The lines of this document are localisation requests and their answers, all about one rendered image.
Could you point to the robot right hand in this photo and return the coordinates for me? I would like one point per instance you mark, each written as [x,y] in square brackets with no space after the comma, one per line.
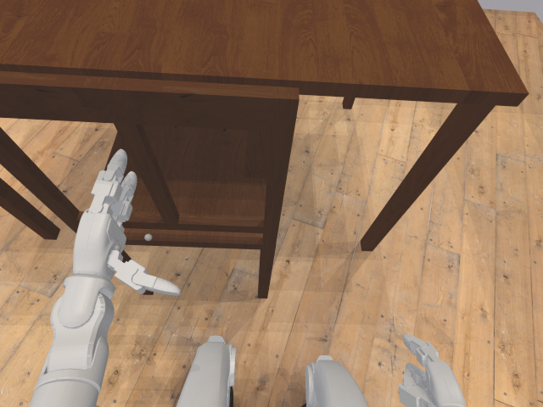
[437,387]

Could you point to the left robot thigh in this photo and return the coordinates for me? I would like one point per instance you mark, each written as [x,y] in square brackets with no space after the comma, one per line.
[211,375]

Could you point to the table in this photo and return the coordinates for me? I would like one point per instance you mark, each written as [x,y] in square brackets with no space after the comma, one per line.
[442,51]

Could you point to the robot thigh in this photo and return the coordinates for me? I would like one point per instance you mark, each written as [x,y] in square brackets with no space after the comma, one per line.
[211,375]
[329,384]

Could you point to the chair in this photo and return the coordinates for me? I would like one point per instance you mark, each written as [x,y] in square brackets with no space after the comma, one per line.
[211,159]

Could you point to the right robot thigh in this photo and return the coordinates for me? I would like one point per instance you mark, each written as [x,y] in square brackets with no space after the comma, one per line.
[329,384]

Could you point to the robot left hand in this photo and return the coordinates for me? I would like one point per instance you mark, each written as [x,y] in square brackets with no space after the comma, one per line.
[100,229]

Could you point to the left robot forearm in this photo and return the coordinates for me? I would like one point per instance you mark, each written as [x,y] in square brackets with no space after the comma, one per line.
[73,372]

